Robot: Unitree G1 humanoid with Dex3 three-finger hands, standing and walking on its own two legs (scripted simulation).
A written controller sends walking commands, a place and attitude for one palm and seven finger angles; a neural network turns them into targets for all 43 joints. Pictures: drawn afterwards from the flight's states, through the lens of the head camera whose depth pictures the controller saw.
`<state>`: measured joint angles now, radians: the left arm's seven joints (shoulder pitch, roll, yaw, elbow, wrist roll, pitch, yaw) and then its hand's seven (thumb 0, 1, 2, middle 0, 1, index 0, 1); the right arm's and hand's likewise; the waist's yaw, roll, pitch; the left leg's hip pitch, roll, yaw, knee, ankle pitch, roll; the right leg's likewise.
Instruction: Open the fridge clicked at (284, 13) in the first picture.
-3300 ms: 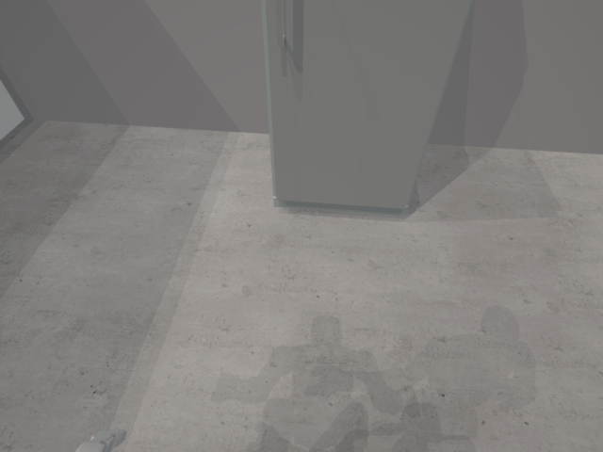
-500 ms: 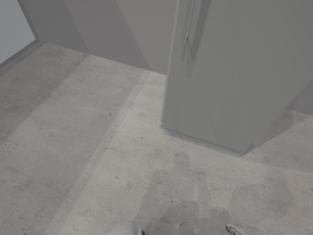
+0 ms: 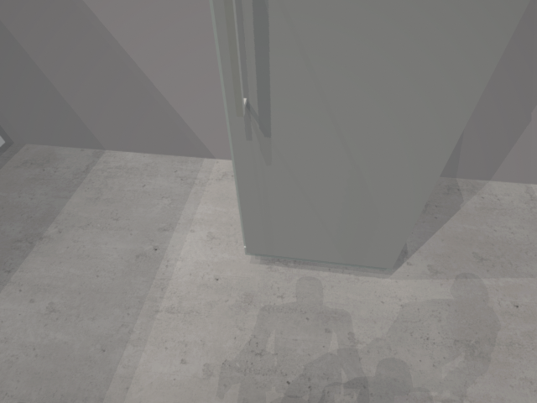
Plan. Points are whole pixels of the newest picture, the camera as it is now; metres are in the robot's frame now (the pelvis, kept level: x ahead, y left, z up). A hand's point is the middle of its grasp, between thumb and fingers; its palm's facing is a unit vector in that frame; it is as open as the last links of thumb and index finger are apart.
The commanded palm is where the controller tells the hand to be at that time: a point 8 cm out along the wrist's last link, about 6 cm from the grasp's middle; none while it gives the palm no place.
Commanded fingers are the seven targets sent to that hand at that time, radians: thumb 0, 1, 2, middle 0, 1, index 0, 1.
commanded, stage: take the last steps up to it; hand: left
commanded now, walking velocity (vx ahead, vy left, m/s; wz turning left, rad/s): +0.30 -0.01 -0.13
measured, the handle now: (233, 20) +0.75 +0.10 +0.24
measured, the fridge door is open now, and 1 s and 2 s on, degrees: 0 0 0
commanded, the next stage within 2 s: come to a stop and stand still in 0.88 s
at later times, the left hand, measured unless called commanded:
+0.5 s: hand out of the picture +0.11 +0.20 -0.16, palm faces -0.04 -0.99 -0.15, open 7.4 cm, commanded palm none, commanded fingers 0.00 0.90 0.90 -0.20 -0.30 -0.20 -0.30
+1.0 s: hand (213, 346) +0.25 +0.12 -0.15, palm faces -0.01 -0.98 -0.21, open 7.2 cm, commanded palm none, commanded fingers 0.00 0.90 0.90 -0.20 -0.30 -0.20 -0.30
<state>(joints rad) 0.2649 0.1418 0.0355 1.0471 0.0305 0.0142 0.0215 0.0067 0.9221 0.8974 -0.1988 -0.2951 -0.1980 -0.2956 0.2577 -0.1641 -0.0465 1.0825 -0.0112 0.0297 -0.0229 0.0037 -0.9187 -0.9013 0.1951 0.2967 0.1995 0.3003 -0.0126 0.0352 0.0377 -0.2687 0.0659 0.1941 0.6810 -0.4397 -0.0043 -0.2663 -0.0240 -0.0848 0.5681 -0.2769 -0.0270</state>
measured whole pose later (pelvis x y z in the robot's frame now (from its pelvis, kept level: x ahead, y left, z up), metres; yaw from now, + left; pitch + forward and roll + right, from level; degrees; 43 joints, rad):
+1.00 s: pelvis +0.20 -0.05 +0.01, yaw -3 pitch -1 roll +0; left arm 0.25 0.15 0.04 1.07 0.03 -0.06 0.01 -0.01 0.94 0.90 -0.20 -0.30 -0.20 -0.30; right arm 0.22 -0.17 -0.06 1.06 -0.02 -0.01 0.00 0.00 -0.91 -0.90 0.19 0.30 0.19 0.30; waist -0.01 0.04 0.03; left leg -0.51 0.12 0.07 0.95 -0.26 -0.04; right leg -0.19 0.01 -0.20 0.39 -0.19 -0.08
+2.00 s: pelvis +0.19 -0.04 +0.01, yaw -3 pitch +0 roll +0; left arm 0.29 0.14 0.03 1.13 0.02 0.01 0.03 0.01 0.91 0.90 -0.20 -0.30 -0.20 -0.30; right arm 0.24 -0.15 -0.03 1.11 -0.01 0.01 -0.03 0.01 -0.91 -0.90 0.19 0.30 0.20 0.30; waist 0.03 -0.01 0.06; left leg -0.18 0.03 0.07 0.47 -0.29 -0.01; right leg -0.19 -0.05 -0.11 0.50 -0.29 0.01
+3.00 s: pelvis +0.17 -0.02 +0.01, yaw -4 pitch -2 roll +1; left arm 0.31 0.13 -0.02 1.12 0.02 -0.01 0.03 0.00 0.90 0.90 -0.20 -0.30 -0.20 -0.30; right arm 0.31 -0.17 0.00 1.07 -0.02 -0.02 -0.02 0.02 -0.92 -0.90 0.19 0.30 0.20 0.30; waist 0.00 0.04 0.02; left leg -0.17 0.00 0.11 0.47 -0.26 0.02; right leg -0.22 -0.08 -0.07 0.52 -0.26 0.02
